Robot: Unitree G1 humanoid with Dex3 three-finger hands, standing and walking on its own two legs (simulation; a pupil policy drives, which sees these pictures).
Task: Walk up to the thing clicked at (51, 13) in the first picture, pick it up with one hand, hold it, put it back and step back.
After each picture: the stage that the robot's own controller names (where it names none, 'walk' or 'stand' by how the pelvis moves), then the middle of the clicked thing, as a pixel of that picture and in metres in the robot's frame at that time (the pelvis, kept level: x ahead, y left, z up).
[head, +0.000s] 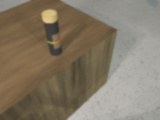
stand; (53, 34) +0.68 +0.19 -0.02
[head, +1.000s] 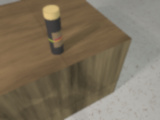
rise first; (54, 32) +0.64 +0.18 +0.01
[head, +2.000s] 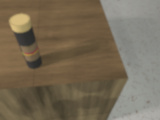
stand; (28, 44) +0.51 +0.28 +0.02
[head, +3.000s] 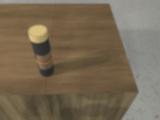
stand; (43, 53) +0.50 +0.22 +0.00
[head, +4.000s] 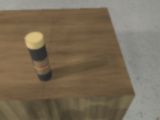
stand; (40, 59) +0.50 +0.22 -0.02
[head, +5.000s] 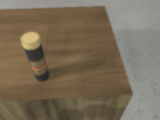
stand; (37, 59) +0.50 +0.23 -0.02
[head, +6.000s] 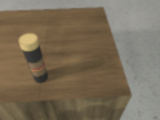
stand; (35, 60) +0.49 +0.24 -0.02
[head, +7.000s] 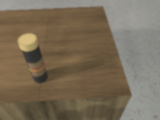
rise first; (34, 61) +0.49 +0.24 -0.02
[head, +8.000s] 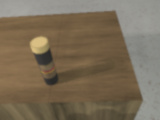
rise first; (46, 63) +0.49 +0.23 -0.02
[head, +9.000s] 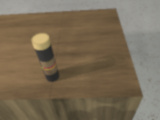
go down; (47, 60) +0.50 +0.23 -0.02
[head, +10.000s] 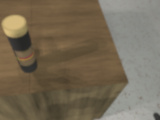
go down; (23, 48) +0.50 +0.21 +0.01
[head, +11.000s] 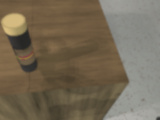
approach; (22, 47) +0.50 +0.22 +0.02
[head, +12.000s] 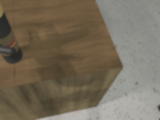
close in; (2, 35) +0.50 +0.24 +0.05
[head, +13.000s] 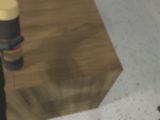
lift; (9, 39) +0.49 +0.21 +0.05
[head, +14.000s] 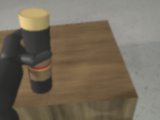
lift; (38, 55) +0.33 +0.15 +0.22
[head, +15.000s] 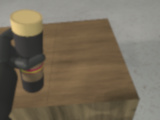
hold; (30, 57) +0.33 +0.17 +0.21
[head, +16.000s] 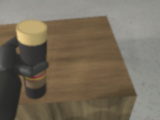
hold; (34, 64) +0.33 +0.17 +0.18
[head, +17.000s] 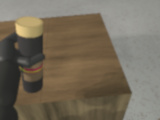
crouch; (31, 58) +0.38 +0.18 +0.15
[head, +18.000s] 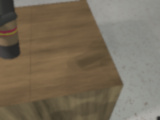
lower; (4, 21) +0.49 +0.22 +0.20
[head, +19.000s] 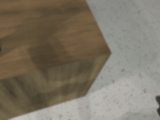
lower; out of the picture +0.54 +0.23 +0.08
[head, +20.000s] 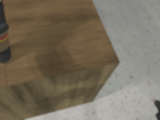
lower; out of the picture +0.52 +0.23 +0.07
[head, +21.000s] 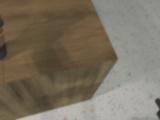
lower; out of the picture +0.52 +0.23 +0.07
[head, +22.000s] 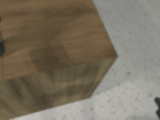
lower; out of the picture +0.53 +0.24 +0.08
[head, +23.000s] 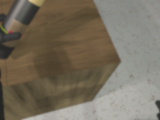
open; (15, 24) +0.54 +0.17 +0.05
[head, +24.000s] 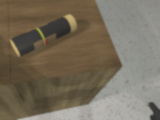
sink last; (45, 34) +0.56 +0.09 -0.03
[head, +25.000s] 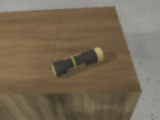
sink last; (77, 61) +0.56 +0.09 -0.06
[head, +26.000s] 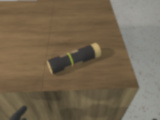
stand; (74, 58) +0.54 +0.08 -0.06
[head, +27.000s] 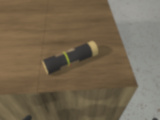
stand; (70, 57) +0.53 +0.09 -0.05
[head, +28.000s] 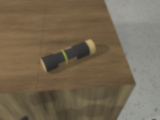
stand; (68, 55) +0.55 +0.09 -0.05
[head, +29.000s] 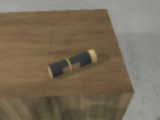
stand; (72, 63) +0.57 +0.09 -0.11
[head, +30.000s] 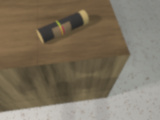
walk; (63, 26) +0.66 +0.11 -0.09
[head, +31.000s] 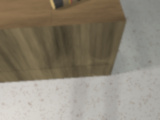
walk; out of the picture +0.95 +0.11 -0.08
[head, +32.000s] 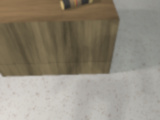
stand; (76, 1) +1.22 +0.11 -0.09
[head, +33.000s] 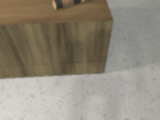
stand; (68, 1) +1.22 +0.14 -0.11
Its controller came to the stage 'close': yes
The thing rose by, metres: 0.22
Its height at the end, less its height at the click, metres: -0.09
